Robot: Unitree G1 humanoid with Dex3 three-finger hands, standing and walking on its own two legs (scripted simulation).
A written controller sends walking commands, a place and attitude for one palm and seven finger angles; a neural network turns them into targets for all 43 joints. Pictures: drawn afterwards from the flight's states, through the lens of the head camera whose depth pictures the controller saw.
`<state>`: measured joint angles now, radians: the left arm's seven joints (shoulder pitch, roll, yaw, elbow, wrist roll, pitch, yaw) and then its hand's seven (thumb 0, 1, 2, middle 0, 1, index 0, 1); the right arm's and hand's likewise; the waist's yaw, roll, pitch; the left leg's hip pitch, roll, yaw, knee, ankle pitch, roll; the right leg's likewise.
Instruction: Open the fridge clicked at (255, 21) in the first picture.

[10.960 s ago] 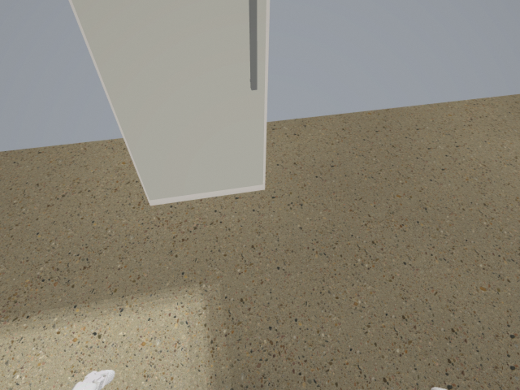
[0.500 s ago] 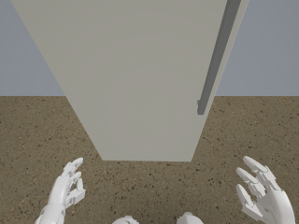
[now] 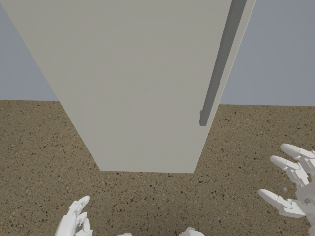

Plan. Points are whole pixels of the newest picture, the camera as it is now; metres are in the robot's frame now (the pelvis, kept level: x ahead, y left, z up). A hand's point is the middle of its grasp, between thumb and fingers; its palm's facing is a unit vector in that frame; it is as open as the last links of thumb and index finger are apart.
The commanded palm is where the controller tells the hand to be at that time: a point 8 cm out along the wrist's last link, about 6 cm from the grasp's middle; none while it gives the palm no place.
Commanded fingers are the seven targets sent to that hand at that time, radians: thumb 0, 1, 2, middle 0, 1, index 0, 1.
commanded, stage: raise the hand to about handle height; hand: right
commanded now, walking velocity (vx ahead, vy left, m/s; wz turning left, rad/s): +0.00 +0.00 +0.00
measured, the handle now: (214, 74) +0.51 -0.13 +0.14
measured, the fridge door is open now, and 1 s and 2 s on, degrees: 0 0 0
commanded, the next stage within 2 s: move the hooked fingers beside the handle in 1.20 s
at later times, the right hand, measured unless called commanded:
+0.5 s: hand (303, 170) +0.25 -0.28 +0.11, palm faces +0.02 +1.00 -0.05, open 13.8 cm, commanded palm +0.23 -0.33 +0.13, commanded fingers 0.00 0.50 -0.30 0.30 1.20 0.30 1.20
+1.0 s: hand (302, 153) +0.28 -0.27 +0.14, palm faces +0.04 +1.00 -0.03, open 14.0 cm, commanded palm +0.25 -0.32 +0.15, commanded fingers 0.00 0.50 -0.30 0.30 1.20 0.30 1.20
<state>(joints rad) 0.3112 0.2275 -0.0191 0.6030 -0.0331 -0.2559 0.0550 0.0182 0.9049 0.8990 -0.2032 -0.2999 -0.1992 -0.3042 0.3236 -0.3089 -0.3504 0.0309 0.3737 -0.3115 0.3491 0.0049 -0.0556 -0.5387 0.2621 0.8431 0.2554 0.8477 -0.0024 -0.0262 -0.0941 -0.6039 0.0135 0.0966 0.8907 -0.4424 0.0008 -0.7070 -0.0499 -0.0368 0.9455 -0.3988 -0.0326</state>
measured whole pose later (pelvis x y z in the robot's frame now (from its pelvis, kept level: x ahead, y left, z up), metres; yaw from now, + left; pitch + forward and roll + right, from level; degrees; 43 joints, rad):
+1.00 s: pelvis +0.01 +0.01 +0.03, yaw +0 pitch +3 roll +2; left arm 0.27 0.28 -0.05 0.61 -0.06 -0.25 0.10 0.02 0.91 0.90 -0.20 -0.30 -0.20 -0.30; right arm 0.00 -0.42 -0.43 0.26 0.36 -0.10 0.48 -0.01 0.50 -0.30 0.30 1.20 0.30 1.20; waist -0.02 -0.03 -0.03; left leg -0.34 0.01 0.09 0.64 -0.35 0.00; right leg -0.44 -0.04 -0.05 0.69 -0.30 -0.03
